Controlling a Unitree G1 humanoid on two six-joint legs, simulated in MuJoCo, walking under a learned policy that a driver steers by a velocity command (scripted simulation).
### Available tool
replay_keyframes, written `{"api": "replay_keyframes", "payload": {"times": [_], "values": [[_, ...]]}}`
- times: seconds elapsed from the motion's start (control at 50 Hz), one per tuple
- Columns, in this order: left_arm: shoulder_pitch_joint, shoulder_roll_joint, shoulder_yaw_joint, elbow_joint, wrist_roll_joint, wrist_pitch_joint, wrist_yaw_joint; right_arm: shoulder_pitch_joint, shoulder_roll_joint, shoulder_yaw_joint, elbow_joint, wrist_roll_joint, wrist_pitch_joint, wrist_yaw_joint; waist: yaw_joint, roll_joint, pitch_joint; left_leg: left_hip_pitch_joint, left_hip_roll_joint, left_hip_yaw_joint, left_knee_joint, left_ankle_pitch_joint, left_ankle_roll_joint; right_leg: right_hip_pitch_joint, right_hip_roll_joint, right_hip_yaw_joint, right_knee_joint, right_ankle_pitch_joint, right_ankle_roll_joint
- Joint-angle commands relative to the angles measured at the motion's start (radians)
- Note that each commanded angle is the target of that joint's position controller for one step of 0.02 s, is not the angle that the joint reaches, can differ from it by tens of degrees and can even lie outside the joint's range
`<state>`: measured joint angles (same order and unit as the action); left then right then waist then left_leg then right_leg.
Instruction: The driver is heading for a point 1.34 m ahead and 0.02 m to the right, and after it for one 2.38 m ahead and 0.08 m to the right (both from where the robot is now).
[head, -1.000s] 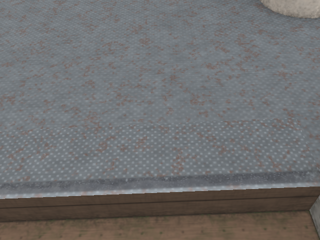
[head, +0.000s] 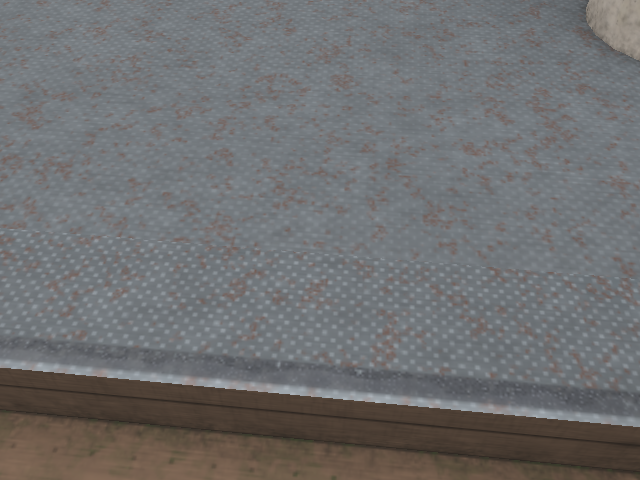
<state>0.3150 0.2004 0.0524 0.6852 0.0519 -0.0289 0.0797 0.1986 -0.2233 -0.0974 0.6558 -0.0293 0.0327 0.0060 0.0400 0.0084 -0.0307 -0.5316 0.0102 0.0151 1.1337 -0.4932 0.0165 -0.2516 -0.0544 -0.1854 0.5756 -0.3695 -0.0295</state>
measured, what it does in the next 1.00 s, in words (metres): climbs: left foot, then right foot 0.17 m higher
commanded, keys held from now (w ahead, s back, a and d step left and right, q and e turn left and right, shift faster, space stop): w+q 0.18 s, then w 0.10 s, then w+e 0.70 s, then w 0.02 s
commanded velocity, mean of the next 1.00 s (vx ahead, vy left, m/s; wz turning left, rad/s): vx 0.43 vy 0.00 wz -0.07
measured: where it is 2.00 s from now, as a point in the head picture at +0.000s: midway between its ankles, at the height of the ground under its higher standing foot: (399, 172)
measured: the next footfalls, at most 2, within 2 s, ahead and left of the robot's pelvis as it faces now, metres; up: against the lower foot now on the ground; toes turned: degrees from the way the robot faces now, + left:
left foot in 0.10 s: +0.05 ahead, +0.10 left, +0.00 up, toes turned +7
right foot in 0.52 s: +0.37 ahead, -0.04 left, +0.17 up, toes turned +1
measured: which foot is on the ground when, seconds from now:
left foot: up 0.00-0.08, down 0.10-0.52, up 0.54-0.98, down 1.00-1.00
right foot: down 0.00-0.10, up 0.12-0.50, down 0.52-1.00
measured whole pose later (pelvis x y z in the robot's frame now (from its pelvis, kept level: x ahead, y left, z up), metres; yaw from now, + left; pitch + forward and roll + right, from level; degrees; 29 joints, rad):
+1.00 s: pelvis +0.50 +0.01 +0.21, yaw -8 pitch +6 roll +4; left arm 0.55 0.12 0.04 0.93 0.00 -0.08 0.03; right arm -0.09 -0.01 0.09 0.50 0.00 -0.01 0.01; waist 0.08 -0.02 0.01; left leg -0.97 -0.02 0.16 1.24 -0.45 0.14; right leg 0.00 0.06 0.14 0.28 -0.10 -0.15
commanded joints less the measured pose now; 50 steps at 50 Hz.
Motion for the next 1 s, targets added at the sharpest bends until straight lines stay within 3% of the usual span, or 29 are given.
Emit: {"api": "replay_keyframes", "payload": {"times": [0.02, 0.08, 0.1, 0.12, 0.14, 0.18, 0.22, 0.26, 0.3, 0.36, 0.4, 0.42, 0.44, 0.46, 0.5, 0.52, 0.54, 0.56, 0.58, 0.62, 0.66, 0.7, 0.74, 0.78, 0.84, 0.9, 0.96, 0.98, 1.0], "values": [[-0.011, 0.157, 0.046, -0.047, -0.004, -0.003, -0.014, -0.088, -0.030, 0.016, -0.113, 0.024, -0.011, 0.023, 0.018, -0.144, 0.053, 0.042, -0.003, 0.076, -0.374, -0.085, 0.029, 0.056, -0.218, 0.200, -0.279, -0.026, -0.180], [-0.031, 0.179, 0.047, -0.002, -0.015, 0.003, -0.038, 0.148, -0.062, -0.001, -0.029, 0.007, -0.022, 0.020, -0.092, -0.042, 0.002, 0.453, -0.123, 0.178, -0.656, 0.115, 0.083, -0.078, -0.162, 0.066, -0.020, 0.093, -0.136], [-0.073, 0.151, 0.033, -0.013, -0.015, -0.002, -0.050, 0.246, -0.105, -0.019, -0.005, -0.005, -0.034, 0.025, -0.146, 0.084, 0.005, 0.633, -0.066, 0.017, -0.685, 0.104, 0.096, -0.264, -0.114, -0.021, 0.236, 0.077, -0.087], [-0.263, 0.088, 0.006, -0.127, -0.043, -0.015, -0.063, 0.346, -0.246, -0.049, -0.023, -0.010, -0.044, 0.003, -0.240, 0.393, -0.032, 0.726, 0.245, -0.614, -0.923, -0.081, 0.233, -0.624, 0.045, -0.026, 0.550, -0.150, 0.007], [-0.259, 0.099, 0.015, -0.124, -0.014, -0.025, -0.073, 0.330, -0.214, -0.038, -0.052, -0.007, -0.037, -0.011, -0.224, 0.245, -0.030, 0.650, 0.348, -0.849, -1.017, -0.201, 0.347, -0.697, 0.038, 0.170, 0.862, -0.138, 0.027], [-0.286, 0.065, -0.004, -0.119, -0.017, -0.056, -0.078, 0.236, -0.190, -0.021, -0.030, -0.014, -0.051, -0.023, -0.149, 0.060, 0.076, 0.550, 0.306, -0.661, -0.952, -0.131, 0.368, -0.859, -0.010, 0.191, 1.270, -0.006, 0.029], [-0.238, 0.008, -0.030, -0.112, 0.000, -0.058, -0.069, 0.224, -0.126, 0.009, 0.019, -0.009, -0.093, -0.009, -0.094, -0.009, 0.070, 0.512, 0.219, -0.490, -0.854, 0.076, 0.296, -0.985, -0.016, 0.175, 1.538, -0.010, -0.016], [-0.266, -0.048, -0.058, -0.143, -0.012, -0.040, -0.060, 0.243, -0.064, 0.036, 0.091, -0.012, -0.129, 0.015, -0.062, -0.006, 0.090, 0.419, 0.216, -0.402, -0.840, 0.135, 0.242, -1.074, -0.005, 0.184, 1.714, -0.035, -0.050], [-0.333, -0.085, -0.075, -0.198, -0.027, -0.021, -0.047, 0.275, -0.083, 0.034, 0.164, -0.032, -0.144, 0.015, -0.061, 0.052, 0.096, 0.415, 0.243, -0.371, -0.880, 0.151, 0.231, -1.196, -0.002, 0.183, 1.872, -0.083, -0.068], [-0.522, -0.085, -0.100, -0.319, -0.022, 0.000, -0.028, 0.286, -0.075, 0.048, 0.239, 0.007, -0.153, 0.015, -0.041, 0.009, 0.212, 0.295, 0.203, -0.243, -1.013, 0.080, 0.164, -1.231, -0.049, 0.153, 1.579, -0.139, -0.079], [-0.523, -0.038, -0.100, -0.346, -0.037, 0.023, -0.046, 0.278, -0.077, 0.057, 0.257, 0.031, -0.139, -0.020, -0.037, 0.037, 0.222, 0.157, 0.177, -0.160, -1.245, 0.271, 0.193, -0.937, -0.073, 0.061, 1.196, -0.085, -0.088], [-0.472, -0.054, -0.100, -0.326, -0.036, 0.034, -0.052, 0.274, -0.099, 0.058, 0.263, 0.045, -0.130, -0.032, -0.036, 0.050, 0.152, 0.202, 0.162, -0.079, -1.264, 0.503, 0.191, -0.777, -0.062, 0.031, 1.109, -0.060, -0.111], [-0.320, -0.076, -0.106, -0.261, -0.071, 0.034, -0.054, 0.170, -0.103, 0.063, 0.226, 0.050, -0.132, -0.035, 0.032, 0.106, 0.067, 0.085, 0.152, 0.040, -1.230, 0.961, 0.192, -0.413, -0.030, -0.039, 0.958, -0.043, -0.147], [-0.257, -0.040, -0.092, -0.202, -0.087, 0.032, -0.055, 0.218, -0.140, 0.060, 0.220, 0.089, -0.145, -0.042, 0.036, 0.070, -0.064, 0.160, 0.162, 0.055, -1.094, 1.492, 0.192, -0.202, 0.050, -0.084, 0.894, 0.017, -0.148], [0.028, 0.052, -0.046, -0.111, -0.067, 0.026, -0.049, 0.180, -0.274, 0.006, 0.207, 0.089, -0.156, -0.032, 0.171, 0.170, -0.290, 0.483, 0.231, 0.043, -0.687, 2.058, 0.157, -0.087, 0.124, -0.056, 0.693, -0.037, -0.141], [0.054, 0.092, -0.028, -0.092, -0.049, 0.016, -0.057, 0.182, -0.281, -0.007, 0.196, 0.081, -0.158, -0.014, 0.189, 0.140, -0.328, 0.529, 0.196, 0.046, -0.435, 1.984, 0.131, 0.002, 0.171, 0.005, 0.435, -0.033, -0.144], [0.079, 0.171, 0.008, -0.046, -0.009, 0.016, -0.061, 0.208, -0.199, 0.000, 0.160, 0.038, -0.174, -0.001, 0.147, -0.001, -0.289, 0.312, 0.079, -0.008, -0.042, 1.368, 0.104, 0.093, 0.052, 0.404, 0.232, -0.105, -0.232], [0.032, 0.252, 0.037, -0.004, -0.053, 0.037, -0.045, 0.224, -0.073, 0.021, 0.068, -0.007, -0.179, 0.053, 0.054, -0.357, -0.313, -0.084, -0.148, -0.028, 0.449, 0.359, 0.035, 0.190, -0.122, 1.046, -0.184, -0.045, -0.324], [-0.041, 0.196, 0.039, 0.005, -0.052, 0.026, -0.044, 0.235, -0.010, 0.038, 0.044, -0.045, -0.183, 0.057, -0.003, -0.173, -0.318, -0.206, -0.079, -0.185, 0.779, 0.420, 0.040, 0.152, -0.186, 1.163, -0.288, -0.241, -0.255], [-0.051, 0.058, 0.006, 0.127, -0.040, -0.009, -0.065, 0.030, 0.090, 0.078, -0.073, -0.043, -0.183, 0.039, -0.071, 0.006, -0.027, -0.423, -0.023, -0.112, 1.031, 0.513, 0.067, -0.080, -0.152, 0.945, -0.255, -0.351, -0.187], [-0.035, -0.039, -0.017, 0.207, -0.021, -0.039, -0.081, 0.008, 0.127, 0.103, -0.103, -0.013, -0.135, 0.016, -0.117, 0.043, 0.108, -0.523, 0.001, -0.094, 1.083, 0.463, 0.098, -0.248, -0.054, 0.597, -0.185, -0.089, -0.187], [-0.014, -0.007, -0.008, 0.224, -0.031, -0.056, -0.101, 0.053, 0.127, 0.115, -0.093, -0.013, -0.094, 0.002, -0.146, 0.025, 0.124, -0.598, 0.027, -0.071, 0.960, 0.419, 0.087, -0.226, -0.024, 0.461, -0.181, 0.021, -0.173], [0.036, 0.019, -0.014, 0.227, -0.033, -0.079, -0.109, -0.143, 0.150, 0.134, -0.164, -0.020, -0.081, -0.010, -0.098, 0.048, 0.158, -0.656, 0.040, 0.018, 0.930, 0.335, 0.075, -0.267, -0.013, 0.440, -0.254, 0.034, -0.152], [0.141, 0.052, -0.009, 0.257, -0.014, -0.092, -0.109, -0.261, 0.206, 0.156, -0.218, -0.006, -0.075, -0.031, -0.044, -0.051, 0.170, -0.876, 0.028, 0.072, 1.163, 0.199, 0.084, -0.156, -0.053, 0.498, -0.313, 0.105, -0.166], [0.242, 0.042, -0.009, 0.288, -0.035, -0.078, -0.090, -0.401, 0.208, 0.179, -0.299, -0.016, -0.080, -0.022, -0.002, -0.024, 0.152, -0.861, 0.059, 0.100, 0.872, 0.193, 0.092, -0.101, -0.010, 0.481, -0.384, 0.063, -0.136], [0.349, 0.018, -0.002, 0.274, -0.067, -0.048, -0.026, -0.432, 0.179, 0.171, -0.304, -0.007, -0.054, 0.000, 0.057, -0.080, 0.015, -0.514, 0.033, 0.189, 0.450, 0.089, 0.084, 0.082, -0.045, 0.435, -0.556, 0.706, -0.204], [0.235, 0.166, 0.037, 0.149, -0.044, -0.052, -0.027, -0.175, 0.113, 0.120, -0.199, 0.035, -0.048, 0.004, -0.097, -0.136, -0.265, 0.068, -0.133, 0.215, 0.161, 0.009, 0.114, 0.137, -0.074, 0.361, -0.232, 1.855, -0.163], [0.174, 0.233, 0.057, 0.120, -0.051, -0.087, -0.047, -0.034, 0.033, 0.085, -0.175, 0.056, -0.045, -0.004, -0.195, -0.176, -0.281, 0.124, -0.095, 0.097, -0.010, -0.012, 0.137, 0.234, -0.140, 0.424, -0.057, 1.850, -0.172], [0.095, 0.253, 0.077, 0.099, -0.066, -0.114, -0.077, 0.083, -0.053, 0.051, -0.146, 0.038, -0.053, -0.012, -0.278, -0.125, -0.362, 0.289, -0.046, -0.015, -0.162, -0.050, 0.181, 0.206, -0.117, 0.382, 0.194, 1.663, -0.161]]}}
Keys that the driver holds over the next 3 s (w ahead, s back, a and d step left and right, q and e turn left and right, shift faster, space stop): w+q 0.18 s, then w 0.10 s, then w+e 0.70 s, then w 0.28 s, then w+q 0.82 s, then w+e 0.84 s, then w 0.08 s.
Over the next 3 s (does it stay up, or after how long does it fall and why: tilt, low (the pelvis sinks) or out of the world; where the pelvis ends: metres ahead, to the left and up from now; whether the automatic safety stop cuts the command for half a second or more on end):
stays up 1.70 -0.04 0.34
